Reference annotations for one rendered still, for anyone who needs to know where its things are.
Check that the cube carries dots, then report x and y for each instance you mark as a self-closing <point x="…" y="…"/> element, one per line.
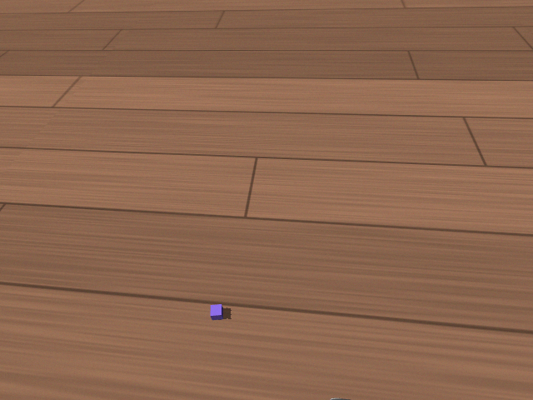
<point x="216" y="312"/>

